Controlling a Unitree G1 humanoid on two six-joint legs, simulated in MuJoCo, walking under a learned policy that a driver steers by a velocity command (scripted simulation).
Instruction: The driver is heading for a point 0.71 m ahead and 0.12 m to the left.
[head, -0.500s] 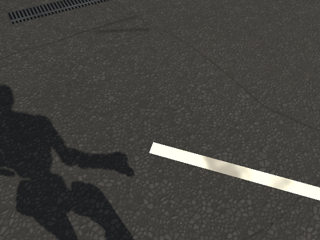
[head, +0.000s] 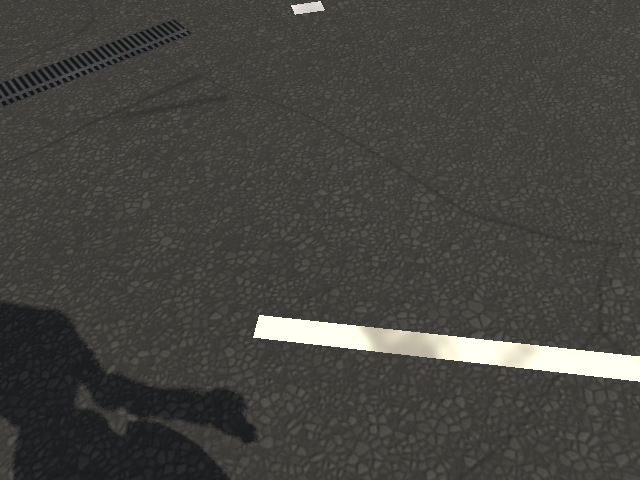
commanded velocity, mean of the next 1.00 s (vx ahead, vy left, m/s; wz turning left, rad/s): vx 0.00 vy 0.00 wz -0.02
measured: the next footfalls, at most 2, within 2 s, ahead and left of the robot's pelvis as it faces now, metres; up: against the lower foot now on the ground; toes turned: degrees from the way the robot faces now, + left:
right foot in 1.76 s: +0.43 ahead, -0.08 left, +0.00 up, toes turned -1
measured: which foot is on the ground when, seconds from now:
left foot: down 0.00-1.00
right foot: down 0.00-1.00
